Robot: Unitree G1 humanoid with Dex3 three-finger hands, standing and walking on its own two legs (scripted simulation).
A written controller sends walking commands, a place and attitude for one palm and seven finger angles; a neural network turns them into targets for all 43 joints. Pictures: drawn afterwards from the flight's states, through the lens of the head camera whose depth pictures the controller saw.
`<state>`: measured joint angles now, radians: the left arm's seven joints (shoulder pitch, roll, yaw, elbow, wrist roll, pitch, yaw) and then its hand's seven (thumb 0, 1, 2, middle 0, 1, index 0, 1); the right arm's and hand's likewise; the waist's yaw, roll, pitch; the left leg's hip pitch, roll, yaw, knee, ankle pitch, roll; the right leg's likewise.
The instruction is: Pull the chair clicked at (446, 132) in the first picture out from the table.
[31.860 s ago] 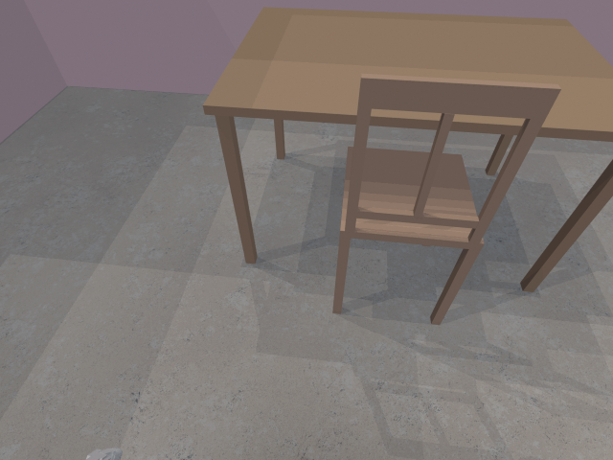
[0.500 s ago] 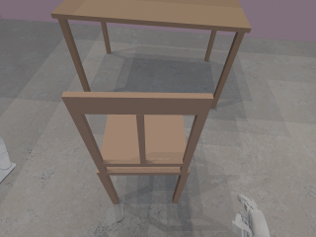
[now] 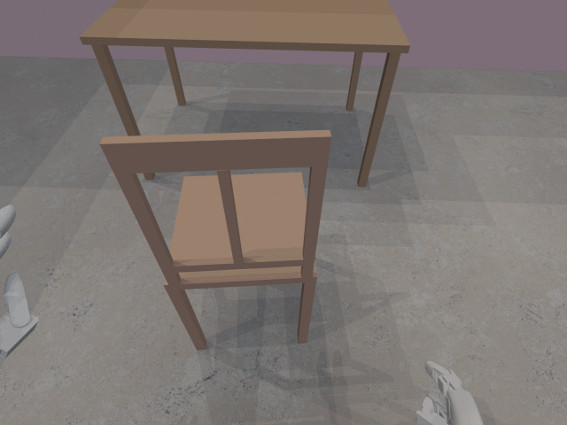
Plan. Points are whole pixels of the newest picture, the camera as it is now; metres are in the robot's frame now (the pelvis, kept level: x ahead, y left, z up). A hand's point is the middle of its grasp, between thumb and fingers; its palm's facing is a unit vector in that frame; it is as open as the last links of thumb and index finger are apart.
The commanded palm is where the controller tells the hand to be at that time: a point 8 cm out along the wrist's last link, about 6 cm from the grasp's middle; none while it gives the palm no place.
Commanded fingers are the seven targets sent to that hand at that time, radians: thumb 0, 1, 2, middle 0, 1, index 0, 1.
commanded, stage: stop stepping back and stand still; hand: left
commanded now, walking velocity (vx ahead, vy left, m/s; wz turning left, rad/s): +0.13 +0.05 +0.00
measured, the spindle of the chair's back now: (231, 220) +0.52 +0.12 -0.08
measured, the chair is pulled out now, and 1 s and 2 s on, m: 0.66 0.66 0.66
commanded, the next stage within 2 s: let the arm hang, fingers relaxed in 0.52 s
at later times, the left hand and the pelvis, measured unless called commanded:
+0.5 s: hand out of the picture +0.15 +0.27 +0.16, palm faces +0.49 -0.75 -0.44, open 7.4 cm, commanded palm +0.09 +0.31 +0.17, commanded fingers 0.00 0.90 0.90 -0.20 -0.30 -0.20 -0.30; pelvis -0.04 +0.01 -0.01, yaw +2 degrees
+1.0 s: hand out of the picture +0.05 +0.19 -0.18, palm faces +0.09 -0.98 -0.16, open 6.7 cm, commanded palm none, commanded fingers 0.00 0.90 0.90 -0.20 -0.30 -0.20 -0.30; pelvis -0.01 +0.02 +0.00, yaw +3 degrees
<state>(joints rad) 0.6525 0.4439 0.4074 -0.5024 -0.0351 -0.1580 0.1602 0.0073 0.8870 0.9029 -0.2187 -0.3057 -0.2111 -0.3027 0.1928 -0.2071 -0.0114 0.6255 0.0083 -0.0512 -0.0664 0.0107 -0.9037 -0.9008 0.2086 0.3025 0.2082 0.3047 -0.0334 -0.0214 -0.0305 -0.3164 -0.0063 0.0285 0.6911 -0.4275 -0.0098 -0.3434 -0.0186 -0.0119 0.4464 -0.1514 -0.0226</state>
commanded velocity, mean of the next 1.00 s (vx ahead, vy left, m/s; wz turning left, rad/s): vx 0.05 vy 0.00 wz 0.00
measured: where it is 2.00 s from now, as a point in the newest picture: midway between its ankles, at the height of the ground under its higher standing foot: outside the picture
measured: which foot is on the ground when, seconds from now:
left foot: up 0.00-0.04, down 0.06-1.00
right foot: down 0.00-1.00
